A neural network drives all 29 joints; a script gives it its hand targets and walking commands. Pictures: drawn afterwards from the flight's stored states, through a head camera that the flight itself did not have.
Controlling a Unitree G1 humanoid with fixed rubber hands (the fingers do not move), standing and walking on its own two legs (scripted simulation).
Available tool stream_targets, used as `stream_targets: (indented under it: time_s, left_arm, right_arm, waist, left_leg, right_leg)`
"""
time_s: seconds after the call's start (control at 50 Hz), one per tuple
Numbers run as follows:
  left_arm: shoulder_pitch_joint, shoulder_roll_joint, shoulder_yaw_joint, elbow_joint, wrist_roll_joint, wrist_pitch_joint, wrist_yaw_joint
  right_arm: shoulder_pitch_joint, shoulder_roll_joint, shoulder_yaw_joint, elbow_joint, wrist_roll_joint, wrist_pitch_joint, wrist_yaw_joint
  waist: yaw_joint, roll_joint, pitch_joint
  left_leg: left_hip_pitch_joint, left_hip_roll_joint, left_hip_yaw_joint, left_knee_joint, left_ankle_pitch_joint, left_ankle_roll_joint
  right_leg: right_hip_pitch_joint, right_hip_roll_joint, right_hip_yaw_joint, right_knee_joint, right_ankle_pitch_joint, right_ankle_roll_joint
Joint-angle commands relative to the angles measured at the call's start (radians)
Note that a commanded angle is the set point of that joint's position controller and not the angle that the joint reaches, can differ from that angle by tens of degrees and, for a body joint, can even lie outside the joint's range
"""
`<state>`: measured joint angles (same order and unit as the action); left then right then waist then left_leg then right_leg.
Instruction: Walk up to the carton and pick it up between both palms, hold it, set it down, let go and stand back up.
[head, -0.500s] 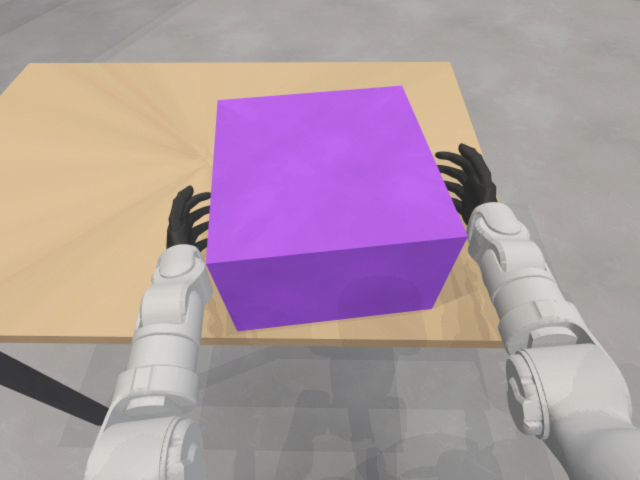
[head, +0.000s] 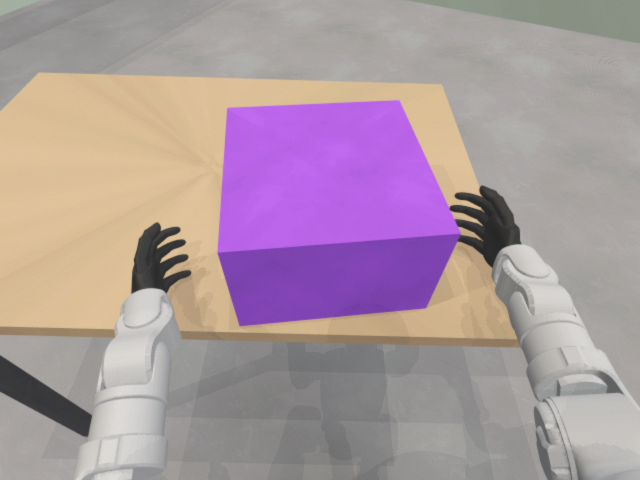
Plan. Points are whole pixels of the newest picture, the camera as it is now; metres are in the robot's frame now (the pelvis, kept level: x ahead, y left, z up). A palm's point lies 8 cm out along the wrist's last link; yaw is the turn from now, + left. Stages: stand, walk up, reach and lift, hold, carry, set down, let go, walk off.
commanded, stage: set down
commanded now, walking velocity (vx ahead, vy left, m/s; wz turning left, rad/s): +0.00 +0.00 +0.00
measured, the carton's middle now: (324, 206) +0.45 +0.05 +0.07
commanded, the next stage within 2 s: none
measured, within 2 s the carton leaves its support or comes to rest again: neither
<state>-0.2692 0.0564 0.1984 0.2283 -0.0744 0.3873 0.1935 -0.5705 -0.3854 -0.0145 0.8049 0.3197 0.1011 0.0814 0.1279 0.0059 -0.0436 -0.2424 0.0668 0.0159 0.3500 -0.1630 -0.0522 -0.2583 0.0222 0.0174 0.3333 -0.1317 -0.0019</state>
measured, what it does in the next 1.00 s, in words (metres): stands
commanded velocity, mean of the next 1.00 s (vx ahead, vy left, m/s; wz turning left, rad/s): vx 0.00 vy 0.00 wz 0.00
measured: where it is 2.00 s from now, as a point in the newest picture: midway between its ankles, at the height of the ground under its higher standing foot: outside the picture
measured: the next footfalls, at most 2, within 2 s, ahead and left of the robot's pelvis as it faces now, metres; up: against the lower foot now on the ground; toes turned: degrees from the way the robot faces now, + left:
none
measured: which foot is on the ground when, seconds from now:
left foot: down 0.00-1.00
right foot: down 0.00-1.00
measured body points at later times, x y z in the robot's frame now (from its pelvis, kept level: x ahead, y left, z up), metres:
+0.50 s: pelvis -0.02 +0.00 +0.00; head -0.03 +0.00 +0.45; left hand +0.24 +0.24 +0.09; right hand +0.34 -0.22 +0.07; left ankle +0.01 +0.15 -0.75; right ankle +0.02 -0.11 -0.75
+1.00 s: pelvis -0.02 +0.00 +0.00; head -0.04 +0.00 +0.45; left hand +0.18 +0.23 +0.09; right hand +0.26 -0.22 +0.06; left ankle +0.01 +0.15 -0.75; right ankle +0.02 -0.11 -0.75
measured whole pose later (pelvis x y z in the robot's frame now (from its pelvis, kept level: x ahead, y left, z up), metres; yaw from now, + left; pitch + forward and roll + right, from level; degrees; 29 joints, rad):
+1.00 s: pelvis -0.02 +0.00 +0.00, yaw +0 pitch +1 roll +0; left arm 0.27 0.07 0.06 -0.48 -0.14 0.66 0.21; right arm 0.11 -0.48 -0.01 0.08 0.38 0.24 0.11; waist 0.10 0.00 -0.08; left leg -0.24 0.06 0.02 0.36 -0.14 -0.04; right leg -0.26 0.01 0.02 0.34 -0.11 0.00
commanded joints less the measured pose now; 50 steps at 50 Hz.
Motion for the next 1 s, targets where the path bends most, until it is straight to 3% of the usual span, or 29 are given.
stream_targets:
  time_s: [0.0,0.02,0.04,0.06,0.08,0.1,0.12,0.14,0.16,0.18,0.2,0.22,0.3,0.32,0.34,0.38,0.44,0.48,0.54,0.58,0.64,0.7,0.74,0.78,0.8,0.82,0.86,0.9,0.98]
  left_arm:
    - [-0.297,0.221,-0.032,-0.453,-0.048,0.0,0.003]
    - [-0.311,0.247,-0.049,-0.508,-0.063,0.013,0.006]
    - [-0.145,0.23,-0.043,-0.586,-0.047,0.034,0.009]
    - [-0.36,0.234,-0.033,-0.454,-0.054,0.049,0.007]
    - [-0.395,0.248,-0.028,-0.402,-0.06,0.064,0.004]
    - [-0.185,0.226,-0.024,-0.532,-0.051,0.081,0.006]
    - [-0.059,0.209,-0.031,-0.637,-0.048,0.08,0.004]
    - [-0.293,0.26,-0.029,-0.63,-0.076,0.081,0.003]
    - [-0.165,0.234,-0.02,-0.601,-0.065,0.088,0.0]
    - [-0.221,0.272,-0.011,-0.606,-0.064,0.09,0.0]
    - [-0.1,0.237,-0.035,-0.69,-0.066,0.099,-0.005]
    - [-0.165,0.237,-0.051,-0.683,-0.064,0.107,-0.004]
    - [-0.188,0.241,-0.064,-0.689,-0.093,0.142,0.006]
    - [-0.134,0.25,-0.053,-0.727,-0.098,0.144,0.008]
    - [-0.049,0.234,-0.06,-0.804,-0.097,0.15,0.014]
    - [-0.133,0.252,-0.059,-0.714,-0.101,0.179,0.007]
    - [0.116,0.202,-0.078,-0.954,-0.076,0.214,0.019]
    - [0.064,0.232,-0.038,-0.925,-0.06,0.232,0.016]
    - [0.147,0.211,-0.051,-0.967,-0.068,0.246,0.011]
    - [0.238,0.208,-0.07,-1.043,-0.086,0.253,0.009]
    - [0.176,0.233,-0.072,-1.049,-0.09,0.244,0.018]
    - [0.318,0.204,-0.109,-1.137,-0.105,0.229,0.031]
    - [0.312,0.205,-0.122,-1.112,-0.116,0.224,0.026]
    - [0.312,0.219,-0.105,-1.051,-0.109,0.225,0.025]
    - [0.369,0.209,-0.109,-1.093,-0.101,0.223,0.034]
    - [0.327,0.228,-0.101,-1.058,-0.105,0.219,0.03]
    - [0.385,0.212,-0.11,-1.049,-0.107,0.206,0.028]
    - [0.348,0.203,-0.123,-1.087,-0.1,0.191,0.041]
    - [0.415,0.192,-0.119,-0.98,-0.1,0.207,0.012]
  right_arm:
    - [-0.305,-0.286,0.021,-0.392,0.118,-0.025,0.02]
    - [-0.322,-0.33,-0.001,-0.46,0.11,-0.019,0.023]
    - [-0.179,-0.361,-0.015,-0.507,0.128,-0.019,0.025]
    - [-0.364,-0.365,-0.038,-0.428,0.105,-0.001,0.027]
    - [-0.376,-0.315,-0.046,-0.4,0.093,0.019,0.024]
    - [-0.191,-0.319,-0.013,-0.513,0.127,0.015,0.028]
    - [-0.081,-0.351,-0.03,-0.572,0.137,0.002,0.029]
    - [-0.264,-0.357,-0.036,-0.577,0.121,0.011,0.023]
    - [-0.161,-0.344,-0.053,-0.588,0.113,0.009,0.017]
    - [-0.194,-0.346,-0.055,-0.599,0.109,0.018,0.015]
    - [-0.077,-0.363,-0.071,-0.642,0.128,0.011,0.022]
    - [-0.126,-0.374,-0.088,-0.6,0.12,0.024,0.027]
    - [-0.133,-0.36,-0.083,-0.66,0.129,0.041,0.037]
    - [-0.09,-0.361,-0.093,-0.72,0.133,0.045,0.038]
    - [0.001,-0.374,-0.102,-0.73,0.156,0.051,0.045]
    - [-0.067,-0.356,-0.12,-0.719,0.123,0.07,0.036]
    - [0.178,-0.379,-0.108,-0.855,0.169,0.074,0.038]
    - [0.154,-0.405,-0.138,-0.849,0.158,0.084,0.032]
    - [0.247,-0.395,-0.149,-0.907,0.159,0.097,0.025]
    - [0.325,-0.401,-0.145,-0.988,0.172,0.088,0.024]
    - [0.298,-0.393,-0.17,-1.01,0.166,0.09,0.018]
    - [0.453,-0.398,-0.177,-1.071,0.16,0.081,0.028]
    - [0.452,-0.383,-0.185,-1.04,0.154,0.093,0.033]
    - [0.452,-0.366,-0.196,-1.053,0.139,0.099,0.027]
    - [0.485,-0.388,-0.218,-1.096,0.141,0.092,0.034]
    - [0.467,-0.346,-0.194,-1.105,0.127,0.096,0.024]
    - [0.516,-0.335,-0.202,-1.109,0.12,0.09,0.027]
    - [0.512,-0.343,-0.206,-1.134,0.116,0.086,0.028]
    - [0.624,-0.303,-0.182,-1.069,0.093,0.118,0.017]
  waist:
    - [-0.039,-0.033,-0.487]
    - [-0.063,-0.026,-0.488]
    - [-0.062,-0.017,-0.492]
    - [-0.079,-0.032,-0.423]
    - [-0.074,-0.032,-0.393]
    - [-0.062,-0.063,-0.437]
    - [-0.084,-0.069,-0.439]
    - [-0.082,-0.062,-0.485]
    - [-0.082,-0.081,-0.445]
    - [-0.082,-0.088,-0.461]
    - [-0.113,-0.093,-0.448]
    - [-0.128,-0.062,-0.432]
    - [-0.115,-0.075,-0.389]
    - [-0.107,-0.108,-0.385]
    - [-0.1,-0.084,-0.4]
    - [-0.119,-0.104,-0.355]
    - [-0.119,-0.055,-0.382]
    - [-0.122,-0.105,-0.344]
    - [-0.129,-0.104,-0.289]
    - [-0.132,-0.103,-0.299]
    - [-0.118,-0.068,-0.252]
    - [-0.129,-0.064,-0.248]
    - [-0.139,-0.064,-0.207]
    - [-0.13,-0.068,-0.172]
    - [-0.121,-0.099,-0.165]
    - [-0.106,-0.075,-0.152]
    - [-0.116,-0.099,-0.162]
    - [-0.115,-0.043,-0.182]
    - [-0.132,-0.07,-0.106]
  left_leg:
    - [0.093,-0.092,0.025,0.035,0.354,0.009]
    - [0.108,-0.085,0.016,0.039,0.351,0.005]
    - [0.161,-0.082,0.007,0.039,0.425,-0.006]
    - [0.068,-0.085,0.009,0.033,0.311,0.006]
    - [0.029,-0.097,0.02,0.032,0.258,0.019]
    - [0.109,-0.093,0.019,0.025,0.326,0.026]
    - [0.158,-0.093,0.004,0.025,0.414,0.015]
    - [0.109,-0.101,0.023,0.034,0.342,0.023]
    - [0.126,-0.102,0.021,0.025,0.351,0.023]
    - [0.112,-0.106,0.028,0.025,0.334,0.032]
    - [0.134,-0.104,0.011,0.016,0.356,0.03]
    - [0.12,-0.103,0.007,0.013,0.317,0.028]
    - [0.099,-0.102,0.011,-0.008,0.16,0.045]
    - [0.085,-0.102,0.012,-0.016,0.157,0.053]
    - [0.128,-0.096,0.004,-0.025,0.164,0.049]
    - [0.056,-0.102,0.009,-0.021,0.11,0.06]
    - [0.165,-0.093,0.002,-0.024,0.262,0.042]
    - [0.16,-0.094,0.003,-0.027,0.23,0.055]
    - [0.153,-0.089,-0.001,-0.05,0.189,0.064]
    - [0.205,-0.093,0.004,-0.038,0.256,0.057]
    - [0.181,-0.087,0.003,-0.059,0.148,0.056]
    - [0.205,-0.075,-0.012,-0.067,0.15,0.054]
    - [0.192,-0.077,-0.009,-0.076,0.089,0.061]
    - [0.162,-0.068,-0.016,-0.101,-0.001,0.067]
    - [0.164,-0.052,-0.031,-0.108,0.014,0.064]
    - [0.138,-0.06,-0.015,-0.116,-0.031,0.072]
    - [0.189,-0.066,-0.011,-0.097,0.016,0.07]
    - [0.181,-0.055,-0.02,-0.119,-0.036,0.059]
    - [0.168,-0.057,-0.002,-0.128,-0.049,0.063]
  right_leg:
    - [0.313,0.055,-0.024,0.02,0.286,-0.018]
    - [0.293,0.06,-0.029,0.028,0.268,-0.014]
    - [0.325,0.071,-0.038,0.024,0.345,-0.019]
    - [0.25,0.067,-0.028,0.022,0.207,-0.026]
    - [0.247,0.047,-0.013,0.015,0.186,-0.02]
    - [0.327,0.048,-0.015,0.009,0.276,-0.014]
    - [0.337,0.063,-0.028,0.013,0.362,-0.013]
    - [0.289,0.05,-0.015,0.023,0.271,-0.009]
    - [0.315,0.051,-0.022,0.01,0.294,-0.006]
    - [0.303,0.045,-0.014,0.012,0.279,-0.004]
    - [0.331,0.056,-0.018,0.011,0.328,-0.01]
    - [0.27,0.057,-0.02,0.01,0.257,-0.016]
    - [0.229,0.043,-0.009,-0.015,0.122,-0.016]
    - [0.237,0.034,0.005,-0.02,0.119,-0.01]
    - [0.258,0.033,0.01,-0.022,0.128,-0.011]
    - [0.241,0.021,0.019,-0.015,0.086,-0.011]
    - [0.292,0.043,0.008,-0.01,0.23,-0.022]
    - [0.249,0.044,0.014,-0.017,0.196,-0.019]
    - [0.236,0.028,0.024,-0.038,0.134,-0.022]
    - [0.24,0.034,0.024,-0.044,0.198,-0.023]
    - [0.188,0.023,0.032,-0.056,0.092,-0.036]
    - [0.177,0.029,0.03,-0.053,0.104,-0.044]
    - [0.146,0.014,0.052,-0.077,0.042,-0.044]
    - [0.14,0.006,0.061,-0.086,-0.024,-0.042]
    - [0.139,0.021,0.047,-0.077,-0.006,-0.04]
    - [0.157,-0.002,0.071,-0.083,-0.045,-0.026]
    - [0.123,0.006,0.06,-0.082,-0.014,-0.033]
    - [0.115,0.015,0.048,-0.07,-0.037,-0.034]
    - [0.137,-0.005,0.075,-0.094,-0.054,-0.027]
